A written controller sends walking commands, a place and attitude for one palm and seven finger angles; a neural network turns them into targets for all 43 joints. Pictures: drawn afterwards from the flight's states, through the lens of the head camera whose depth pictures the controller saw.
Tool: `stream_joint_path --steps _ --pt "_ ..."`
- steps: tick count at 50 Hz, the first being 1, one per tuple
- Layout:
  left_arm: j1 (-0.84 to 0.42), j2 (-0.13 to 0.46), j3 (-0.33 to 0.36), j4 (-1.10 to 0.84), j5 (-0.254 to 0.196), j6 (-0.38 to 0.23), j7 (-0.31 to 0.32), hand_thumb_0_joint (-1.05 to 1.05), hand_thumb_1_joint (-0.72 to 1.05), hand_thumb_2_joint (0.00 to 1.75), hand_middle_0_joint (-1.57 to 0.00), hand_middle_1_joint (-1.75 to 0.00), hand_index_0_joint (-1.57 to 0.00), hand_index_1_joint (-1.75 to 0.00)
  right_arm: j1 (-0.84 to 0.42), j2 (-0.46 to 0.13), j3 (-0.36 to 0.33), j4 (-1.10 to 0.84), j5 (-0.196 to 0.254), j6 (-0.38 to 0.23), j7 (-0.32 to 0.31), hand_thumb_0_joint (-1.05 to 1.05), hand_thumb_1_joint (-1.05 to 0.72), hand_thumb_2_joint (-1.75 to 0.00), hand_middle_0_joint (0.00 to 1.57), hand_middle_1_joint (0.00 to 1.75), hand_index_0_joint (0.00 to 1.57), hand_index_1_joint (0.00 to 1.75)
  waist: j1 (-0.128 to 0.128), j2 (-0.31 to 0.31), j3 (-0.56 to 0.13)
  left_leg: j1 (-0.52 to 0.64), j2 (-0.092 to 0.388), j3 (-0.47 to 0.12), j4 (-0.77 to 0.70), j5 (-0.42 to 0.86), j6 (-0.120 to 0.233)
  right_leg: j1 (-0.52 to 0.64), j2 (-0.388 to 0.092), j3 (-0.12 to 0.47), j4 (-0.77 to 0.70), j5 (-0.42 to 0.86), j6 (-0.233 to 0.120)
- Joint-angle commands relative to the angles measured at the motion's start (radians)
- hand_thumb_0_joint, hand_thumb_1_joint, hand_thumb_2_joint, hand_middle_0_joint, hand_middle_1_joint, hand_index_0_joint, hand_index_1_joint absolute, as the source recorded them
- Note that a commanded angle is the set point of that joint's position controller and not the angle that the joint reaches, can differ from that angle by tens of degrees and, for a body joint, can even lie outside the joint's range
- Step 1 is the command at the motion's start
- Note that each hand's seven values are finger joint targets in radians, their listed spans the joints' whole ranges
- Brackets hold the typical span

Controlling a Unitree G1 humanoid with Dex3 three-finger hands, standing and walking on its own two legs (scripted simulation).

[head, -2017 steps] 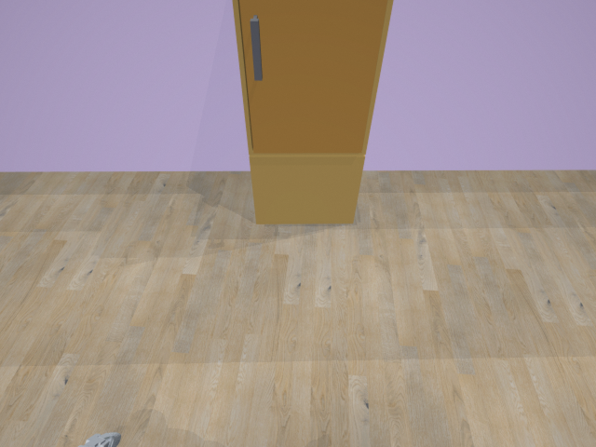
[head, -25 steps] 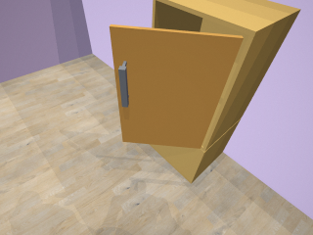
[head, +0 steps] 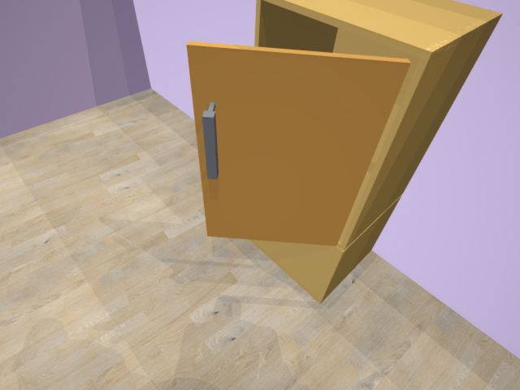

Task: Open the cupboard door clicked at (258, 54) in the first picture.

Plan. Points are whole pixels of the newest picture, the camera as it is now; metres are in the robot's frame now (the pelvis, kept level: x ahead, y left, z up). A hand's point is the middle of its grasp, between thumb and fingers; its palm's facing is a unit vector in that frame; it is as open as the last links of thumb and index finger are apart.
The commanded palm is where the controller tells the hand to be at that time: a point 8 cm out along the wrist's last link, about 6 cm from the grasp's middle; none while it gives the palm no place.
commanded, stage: look again from close up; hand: left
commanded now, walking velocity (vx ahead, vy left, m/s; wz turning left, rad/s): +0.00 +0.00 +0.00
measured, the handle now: (212, 141) +0.60 +0.15 +0.05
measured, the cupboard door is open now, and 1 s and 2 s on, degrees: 43 43 43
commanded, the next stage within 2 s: shuffle to correct the standing spot in 0.50 s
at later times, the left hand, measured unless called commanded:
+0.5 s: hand out of the picture -0.04 +0.15 -0.18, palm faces +0.04 -0.99 -0.15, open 7.4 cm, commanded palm none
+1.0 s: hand out of the picture -0.01 +0.11 -0.18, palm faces +0.04 -0.99 -0.12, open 7.4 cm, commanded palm none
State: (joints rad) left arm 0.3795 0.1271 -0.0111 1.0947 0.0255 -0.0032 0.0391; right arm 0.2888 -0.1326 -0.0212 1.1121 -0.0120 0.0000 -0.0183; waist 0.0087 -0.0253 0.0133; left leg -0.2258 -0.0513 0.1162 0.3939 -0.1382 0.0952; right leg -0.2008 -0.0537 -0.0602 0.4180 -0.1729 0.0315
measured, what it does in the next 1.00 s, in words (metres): shifts its weight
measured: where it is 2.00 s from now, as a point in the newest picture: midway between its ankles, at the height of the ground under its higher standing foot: outside the picture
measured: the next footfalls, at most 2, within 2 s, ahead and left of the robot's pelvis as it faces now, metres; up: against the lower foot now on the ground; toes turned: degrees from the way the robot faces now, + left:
none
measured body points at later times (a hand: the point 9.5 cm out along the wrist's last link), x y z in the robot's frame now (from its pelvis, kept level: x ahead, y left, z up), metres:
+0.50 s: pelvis +0.00 -0.01 +0.00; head +0.00 +0.00 +0.45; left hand -0.04 +0.20 -0.16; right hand -0.01 -0.22 -0.16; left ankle +0.06 +0.05 -0.74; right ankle +0.03 -0.14 -0.74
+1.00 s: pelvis +0.04 -0.04 +0.00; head +0.04 -0.03 +0.45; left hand -0.01 +0.16 -0.17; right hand +0.01 -0.25 -0.16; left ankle +0.06 +0.05 -0.74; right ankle +0.03 -0.14 -0.74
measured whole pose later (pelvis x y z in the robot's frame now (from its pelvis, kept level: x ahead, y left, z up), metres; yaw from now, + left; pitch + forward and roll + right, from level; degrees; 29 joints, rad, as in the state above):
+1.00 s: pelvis +0.04 -0.04 +0.00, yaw -2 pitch -1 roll +0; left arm 0.43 0.10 0.02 1.09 0.03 0.00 0.01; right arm 0.35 -0.11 -0.04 1.12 -0.02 -0.01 -0.03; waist 0.01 -0.02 -0.01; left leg -0.23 0.00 0.12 0.50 -0.25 0.05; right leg -0.21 0.00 -0.04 0.51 -0.28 -0.02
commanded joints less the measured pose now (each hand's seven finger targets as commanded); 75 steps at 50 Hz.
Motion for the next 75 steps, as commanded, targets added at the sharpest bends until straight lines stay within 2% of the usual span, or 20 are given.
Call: stream_joint_path --steps 1,7,19,31,33,38,47,49,51,53,56,59,65,68,70,71,72,73,74,75 --pt "0.098 0.069 0.019 -0.015 0.004 -0.010 0.011 0.00 0.90 0.90 -0.20 -0.30 -0.20 -0.30 0.045 -0.111 -0.019 -0.035 0.004 -0.013 -0.003 0.00 -0.90 -0.90 0.20 0.30 0.20 0.30 -0.005 0.025 0.086 -0.077 0.171 -0.218 -0.181 -0.284 -0.053 -0.036 -0.053 0.078 -0.068 -0.074 -0.040" --pt "0.105 0.067 0.022 -0.012 0.006 -0.007 0.010 0.00 0.90 0.90 -0.20 -0.30 -0.20 -0.30 0.051 -0.113 -0.022 -0.035 0.003 -0.011 -0.003 0.00 -0.90 -0.90 0.20 0.30 0.20 0.30 -0.004 0.045 0.087 -0.092 0.179 -0.230 -0.205 -0.334 -0.053 -0.030 -0.044 0.069 -0.054 -0.083 -0.036" --pt "0.110 0.064 0.025 -0.013 0.007 -0.008 0.009 0.00 0.90 0.90 -0.20 -0.30 -0.20 -0.30 0.064 -0.102 -0.023 -0.031 0.003 -0.008 -0.003 0.00 -0.90 -0.90 0.20 0.30 0.20 0.30 -0.005 0.024 0.101 -0.091 0.172 -0.219 -0.198 -0.338 -0.053 -0.050 -0.044 0.081 -0.070 -0.115 -0.038" --pt "0.102 0.063 0.024 -0.007 0.001 -0.019 0.006 0.00 0.90 0.90 -0.20 -0.30 -0.20 -0.30 0.072 -0.088 -0.017 -0.019 0.002 -0.016 -0.005 0.00 -0.90 -0.90 0.20 0.30 0.20 0.30 -0.012 0.022 0.072 -0.031 0.165 -0.195 -0.163 -0.262 -0.055 -0.066 -0.052 0.103 -0.099 -0.114 -0.046" --pt "0.115 0.050 0.023 0.000 0.002 -0.016 0.004 0.00 0.90 0.90 -0.20 -0.30 -0.20 -0.30 0.089 -0.074 -0.017 -0.010 0.000 -0.014 -0.006 0.00 -0.90 -0.90 0.20 0.30 0.20 0.30 -0.013 0.009 0.063 -0.031 0.170 -0.197 -0.156 -0.325 -0.053 -0.065 -0.040 0.097 -0.094 -0.169 -0.043" --pt "0.131 0.049 0.037 -0.008 0.010 -0.002 -0.008 0.00 0.90 0.90 -0.20 -0.30 -0.20 -0.30 0.084 -0.090 -0.029 -0.018 -0.007 -0.008 -0.010 0.00 -0.90 -0.90 0.20 0.30 0.20 0.30 -0.003 0.026 0.142 -0.125 0.199 -0.230 -0.178 -0.506 -0.030 -0.097 -0.009 0.083 -0.044 -0.287 -0.052" --pt "0.139 0.034 0.050 -0.029 0.007 -0.008 -0.023 0.00 0.90 0.90 -0.20 -0.30 -0.20 -0.30 0.097 -0.088 -0.038 -0.031 -0.008 -0.024 -0.020 0.00 -0.90 -0.90 0.20 0.30 0.20 0.30 -0.003 0.051 0.124 -0.109 0.216 -0.220 -0.114 -0.460 -0.012 -0.099 -0.014 0.105 -0.011 -0.247 -0.078" --pt "0.145 0.035 0.045 -0.025 0.004 -0.014 -0.015 0.00 0.90 0.90 -0.20 -0.30 -0.20 -0.30 0.081 -0.056 -0.023 -0.037 -0.003 -0.025 -0.018 0.00 -0.90 -0.90 0.20 0.30 0.20 0.30 0.005 0.005 0.163 -0.145 0.167 -0.170 -0.050 -0.335 -0.034 -0.080 -0.042 0.168 -0.065 -0.202 -0.087" --pt "0.151 0.038 0.036 -0.008 -0.006 -0.027 -0.005 0.00 0.90 0.90 -0.20 -0.30 -0.20 -0.30 0.086 -0.009 -0.002 -0.029 0.002 -0.028 -0.018 0.00 -0.90 -0.90 0.20 0.30 0.20 0.30 -0.004 -0.061 0.138 -0.087 0.120 -0.088 0.039 -0.110 -0.059 -0.070 -0.096 0.225 -0.117 -0.082 -0.101" --pt "0.124 0.043 0.027 -0.006 -0.011 -0.037 0.003 0.00 0.90 0.90 -0.20 -0.30 -0.20 -0.30 0.107 -0.006 0.004 -0.012 0.004 -0.031 -0.022 0.00 -0.90 -0.90 0.20 0.30 0.20 0.30 -0.020 -0.040 0.088 0.004 0.138 -0.095 0.015 0.039 -0.066 -0.053 -0.091 0.175 -0.089 0.165 -0.084" --pt "0.123 0.058 0.027 -0.009 -0.013 -0.039 0.015 0.00 0.90 0.90 -0.20 -0.30 -0.20 -0.30 0.102 -0.039 0.003 0.001 0.009 -0.036 -0.030 0.00 -0.90 -0.90 0.20 0.30 0.20 0.30 -0.009 0.025 -0.012 0.065 0.160 -0.103 0.020 0.221 -0.066 0.057 -0.088 0.133 -0.024 0.461 -0.058" --pt "0.119 0.088 0.037 -0.024 -0.009 -0.028 0.025 0.00 0.90 0.90 -0.20 -0.30 -0.20 -0.30 0.082 -0.048 -0.007 -0.012 0.012 -0.023 -0.033 0.00 -0.90 -0.90 0.20 0.30 0.20 0.30 -0.004 0.012 -0.034 0.059 0.154 -0.080 0.058 0.238 -0.079 0.087 -0.116 0.135 0.023 0.638 -0.049" --pt "0.067 0.124 0.058 -0.059 -0.005 -0.006 0.031 0.00 0.90 0.90 -0.20 -0.30 -0.20 -0.30 0.052 -0.067 -0.028 -0.050 0.005 0.010 -0.032 0.00 -0.90 -0.90 0.20 0.30 0.20 0.30 -0.002 -0.071 -0.047 0.006 0.130 -0.047 0.151 0.126 -0.098 0.113 -0.169 0.169 0.056 0.755 -0.076" --pt "0.015 0.120 0.057 -0.080 -0.005 0.003 0.025 0.00 0.90 0.90 -0.20 -0.30 -0.20 -0.30 0.033 -0.063 -0.030 -0.060 0.004 0.017 -0.029 0.00 -0.90 -0.90 0.20 0.30 0.20 0.30 -0.012 -0.030 -0.029 0.047 0.141 -0.071 0.144 0.125 -0.094 0.031 -0.162 0.172 0.033 0.522 -0.115" --pt "-0.022 0.112 0.054 -0.096 -0.006 0.007 0.020 0.00 0.90 0.90 -0.20 -0.30 -0.20 -0.30 0.019 -0.079 -0.029 -0.066 0.000 0.014 -0.025 0.00 -0.90 -0.90 0.20 0.30 0.20 0.30 -0.016 0.013 -0.008 0.078 0.172 -0.109 0.085 0.162 -0.079 -0.033 -0.110 0.150 0.030 0.291 -0.097" --pt "0.037 0.145 0.045 -0.082 -0.004 -0.013 0.047 0.00 0.90 0.90 -0.20 -0.30 -0.20 -0.30 -0.064 -0.135 -0.029 -0.155 0.014 -0.007 -0.015 0.00 -0.90 -0.90 0.20 0.30 0.20 0.30 0.002 0.077 -0.026 0.049 0.184 -0.090 0.237 0.202 -0.087 -0.037 -0.127 0.182 0.032 0.521 -0.072" --pt "-0.029 0.194 0.050 -0.143 -0.005 -0.020 0.037 0.00 0.90 0.90 -0.20 -0.30 -0.20 -0.30 -0.010 -0.094 -0.027 -0.172 0.007 0.003 -0.003 0.00 -0.90 -0.90 0.20 0.30 0.20 0.30 -0.034 0.019 -0.071 -0.026 0.118 -0.088 0.206 -0.139 -0.083 -0.003 -0.164 0.217 0.018 0.242 -0.122" --pt "-0.070 0.194 0.049 -0.152 -0.004 -0.022 0.027 0.00 0.90 0.90 -0.20 -0.30 -0.20 -0.30 -0.049 -0.081 -0.021 -0.169 -0.001 0.010 0.005 0.00 -0.90 -0.90 0.20 0.30 0.20 0.30 -0.021 0.039 -0.013 -0.010 0.098 -0.075 0.167 -0.200 -0.090 -0.071 -0.172 0.233 -0.018 0.075 -0.142" --pt "-0.100 0.187 0.047 -0.158 -0.002 -0.020 0.023 0.00 0.90 0.90 -0.20 -0.30 -0.20 -0.30 -0.014 -0.090 -0.019 -0.172 -0.005 0.008 0.006 0.00 -0.90 -0.90 0.20 0.30 0.20 0.30 -0.047 0.042 0.009 0.005 0.111 -0.096 0.125 -0.180 -0.084 -0.129 -0.138 0.196 -0.014 -0.108 -0.141" --pt "-0.104 0.169 0.043 -0.172 -0.002 -0.014 0.019 0.00 0.90 0.90 -0.20 -0.30 -0.20 -0.30 -0.002 -0.108 -0.020 -0.180 -0.009 0.002 0.008 0.00 -0.90 -0.90 0.20 0.30 0.20 0.30 -0.042 0.098 0.056 -0.026 0.139 -0.152 0.069 -0.174 -0.065 -0.172 -0.085 0.161 0.010 -0.218 -0.124"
